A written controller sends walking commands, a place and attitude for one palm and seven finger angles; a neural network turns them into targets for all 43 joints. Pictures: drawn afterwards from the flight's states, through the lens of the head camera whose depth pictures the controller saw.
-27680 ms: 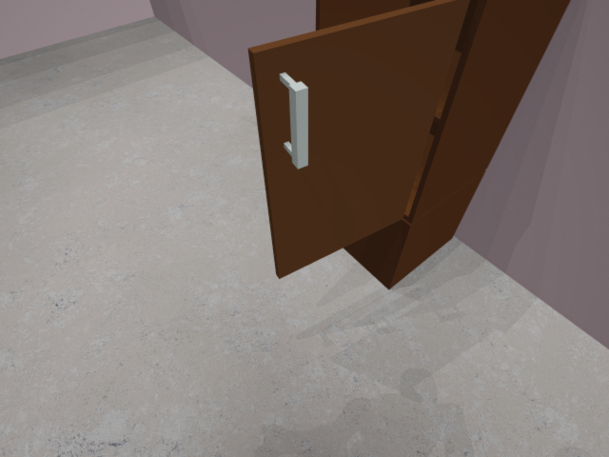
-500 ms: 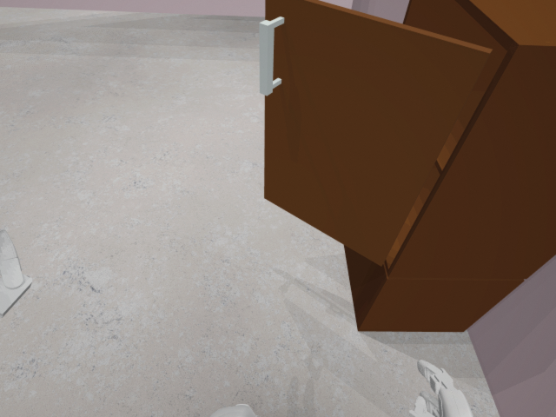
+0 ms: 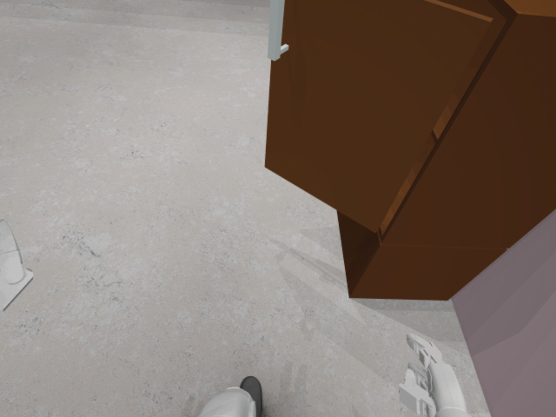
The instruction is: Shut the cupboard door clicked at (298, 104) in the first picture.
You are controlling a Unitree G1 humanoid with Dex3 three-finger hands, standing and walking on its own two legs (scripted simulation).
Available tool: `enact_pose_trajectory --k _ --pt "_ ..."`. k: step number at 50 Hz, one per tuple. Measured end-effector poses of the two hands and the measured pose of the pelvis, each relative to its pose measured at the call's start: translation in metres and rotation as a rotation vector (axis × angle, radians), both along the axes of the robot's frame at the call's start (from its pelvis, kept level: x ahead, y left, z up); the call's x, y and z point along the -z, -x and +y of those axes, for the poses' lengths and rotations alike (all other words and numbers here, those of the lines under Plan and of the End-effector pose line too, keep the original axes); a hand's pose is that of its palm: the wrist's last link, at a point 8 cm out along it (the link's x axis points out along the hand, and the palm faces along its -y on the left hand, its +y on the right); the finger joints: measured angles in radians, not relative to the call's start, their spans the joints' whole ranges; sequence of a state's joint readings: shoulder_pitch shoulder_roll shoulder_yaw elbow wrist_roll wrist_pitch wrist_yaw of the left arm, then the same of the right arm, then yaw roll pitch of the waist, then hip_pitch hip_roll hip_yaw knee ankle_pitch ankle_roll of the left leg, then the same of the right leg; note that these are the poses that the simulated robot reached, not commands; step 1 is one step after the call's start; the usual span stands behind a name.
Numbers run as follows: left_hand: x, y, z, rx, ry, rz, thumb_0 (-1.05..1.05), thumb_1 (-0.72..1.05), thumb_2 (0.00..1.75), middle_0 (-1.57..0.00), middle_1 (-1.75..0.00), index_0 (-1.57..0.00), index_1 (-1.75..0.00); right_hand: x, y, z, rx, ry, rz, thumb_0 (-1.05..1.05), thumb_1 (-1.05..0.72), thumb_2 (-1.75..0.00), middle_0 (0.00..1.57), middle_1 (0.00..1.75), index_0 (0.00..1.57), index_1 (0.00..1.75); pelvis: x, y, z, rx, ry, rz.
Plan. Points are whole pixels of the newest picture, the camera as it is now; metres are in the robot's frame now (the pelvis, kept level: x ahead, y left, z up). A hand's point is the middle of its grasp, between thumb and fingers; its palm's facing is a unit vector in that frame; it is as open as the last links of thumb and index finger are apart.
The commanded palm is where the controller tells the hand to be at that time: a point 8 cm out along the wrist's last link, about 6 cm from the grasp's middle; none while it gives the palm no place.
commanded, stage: step back with the hand held close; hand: left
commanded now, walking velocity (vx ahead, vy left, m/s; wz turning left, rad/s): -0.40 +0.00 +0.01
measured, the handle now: (281, 21) +0.83 +0.11 +0.16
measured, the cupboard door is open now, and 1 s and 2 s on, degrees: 53 53 53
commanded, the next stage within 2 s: stop stepping back and stand still in 0.04 s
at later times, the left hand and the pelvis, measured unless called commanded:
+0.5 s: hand out of the picture +0.16 +0.30 +0.18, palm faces +0.38 -0.90 -0.23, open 7.4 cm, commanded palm +0.06 +0.34 +0.20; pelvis -0.11 +0.05 +0.01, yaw -5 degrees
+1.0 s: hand out of the picture +0.11 +0.30 +0.17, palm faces +0.40 -0.88 -0.27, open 7.4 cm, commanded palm +0.05 +0.35 +0.20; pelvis -0.12 +0.06 +0.00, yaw -6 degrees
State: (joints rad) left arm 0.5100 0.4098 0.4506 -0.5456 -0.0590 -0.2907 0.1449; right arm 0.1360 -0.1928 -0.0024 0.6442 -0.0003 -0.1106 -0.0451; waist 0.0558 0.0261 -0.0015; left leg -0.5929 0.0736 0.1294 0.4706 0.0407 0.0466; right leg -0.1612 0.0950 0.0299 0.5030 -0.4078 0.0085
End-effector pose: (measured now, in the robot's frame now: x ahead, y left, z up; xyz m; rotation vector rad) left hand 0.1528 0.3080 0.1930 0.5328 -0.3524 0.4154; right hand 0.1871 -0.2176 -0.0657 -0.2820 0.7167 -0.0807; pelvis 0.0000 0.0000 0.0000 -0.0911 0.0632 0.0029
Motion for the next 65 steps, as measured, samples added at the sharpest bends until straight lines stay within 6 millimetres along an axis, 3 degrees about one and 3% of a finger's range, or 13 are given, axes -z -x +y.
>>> enact_pose_trajectory --k 6,15,22,26,31,35,40,44,48,54,59,62,65 --pt "-0.016 0.014 -0.011 0.126 -0.011 -0.118 0.01 0.88 0.9 -0.21 -0.3 -0.22 -0.3 -0.012 0.035 0.0 0.065 -0.003 -0.056 0.01 -0.91 -0.9 0.2 0.3 0.2 0.3 0.002 0.025 0.001 -0.011 0.01 -0.068" --pt "-0.01 0.075 0.023 0.039 0.005 -0.023 0.01 0.88 0.9 -0.21 -0.3 -0.22 -0.3 -0.027 0.115 -0.011 0.156 0.05 -0.013 0.01 -0.91 -0.9 0.2 0.3 0.2 0.3 -0.01 0.059 0.021 0.098 -0.062 -0.065" --pt "0.014 0.041 0.048 0.053 0.19 -0.127 0.01 0.89 0.9 -0.2 -0.3 -0.21 -0.3 -0.01 0.177 0.004 0.234 0.113 0.057 0.01 -0.91 -0.9 0.2 0.3 0.2 0.3 0.003 0.096 0.052 0.08 -0.035 -0.105" --pt "0.005 0.039 0.031 0.165 0.159 -0.041 0.02 0.89 0.9 -0.2 -0.3 -0.21 -0.3 -0.021 0.212 0.033 0.273 0.019 0.055 0.01 -0.91 -0.9 0.2 0.3 0.2 0.3 -0.015 0.112 0.053 0.094 -0.029 -0.096" --pt "-0.027 0.074 0.007 0.33 -0.028 0.053 0.02 0.89 0.9 -0.2 -0.3 -0.21 -0.3 -0.025 0.24 0.051 0.28 -0.047 0.116 0.01 -0.91 -0.9 0.2 0.3 0.2 0.3 -0.031 0.117 0.053 0.129 -0.007 -0.047" --pt "-0.037 0.093 0.016 0.273 -0.155 0.131 0.01 0.89 0.9 -0.21 -0.3 -0.22 -0.3 -0.009 0.243 0.046 0.274 -0.062 0.148 0.01 -0.9 -0.9 0.2 0.3 0.21 0.3 -0.027 0.121 0.052 0.131 -0.034 -0.029" --pt "-0.018 0.101 0.044 0.076 -0.099 0.167 0.01 0.88 0.9 -0.21 -0.31 -0.22 -0.3 0.02 0.237 0.029 0.265 -0.064 0.15 0.01 -0.9 -0.9 0.2 0.3 0.2 0.3 -0.012 0.13 0.058 0.138 -0.048 -0.062" --pt "0.008 0.103 0.054 -0.014 0.062 0.12 0.01 0.89 0.9 -0.21 -0.3 -0.22 -0.3 0.018 0.229 0.02 0.26 -0.036 0.125 0.01 -0.91 -0.9 0.2 0.3 0.2 0.3 -0.009 0.122 0.058 0.119 -0.068 -0.106" --pt "0.025 0.094 0.042 0.032 0.174 0.038 0.01 0.89 0.9 -0.2 -0.3 -0.21 -0.3 0.009 0.21 0.015 0.238 0.034 0.068 0.01 -0.91 -0.9 0.2 0.3 0.2 0.3 0.0 0.115 0.062 0.089 -0.073 -0.137" --pt "-0.009 0.077 0.03 0.151 0.034 -0.032 0.02 0.89 0.9 -0.21 -0.3 -0.21 -0.3 -0.014 0.179 0.03 0.212 0.017 -0.062 0.01 -0.91 -0.9 0.2 0.3 0.2 0.3 -0.005 0.125 0.066 0.112 -0.086 -0.107" --pt "-0.038 0.079 0.033 0.149 -0.138 0.039 0.01 0.89 0.9 -0.21 -0.3 -0.21 -0.3 -0.01 0.171 0.047 0.192 -0.08 -0.054 0.01 -0.91 -0.9 0.2 0.3 0.2 0.3 -0.013 0.126 0.065 0.115 -0.074 -0.05" --pt "-0.031 0.084 0.038 0.118 -0.146 0.139 0.01 0.89 0.9 -0.21 -0.3 -0.21 -0.3 0.002 0.174 0.051 0.201 -0.117 -0.002 0.01 -0.91 -0.9 0.2 0.3 0.2 0.3 -0.014 0.118 0.065 0.126 -0.076 -0.042" --pt "-0.004 0.086 0.045 0.075 -0.088 0.244 0.01 0.89 0.9 -0.2 -0.3 -0.21 -0.3 0.014 0.179 0.051 0.19 -0.128 0.048 0.01 -0.91 -0.9 0.2 0.3 0.2 0.3 -0.013 0.113 0.066 0.123 -0.079 -0.045"
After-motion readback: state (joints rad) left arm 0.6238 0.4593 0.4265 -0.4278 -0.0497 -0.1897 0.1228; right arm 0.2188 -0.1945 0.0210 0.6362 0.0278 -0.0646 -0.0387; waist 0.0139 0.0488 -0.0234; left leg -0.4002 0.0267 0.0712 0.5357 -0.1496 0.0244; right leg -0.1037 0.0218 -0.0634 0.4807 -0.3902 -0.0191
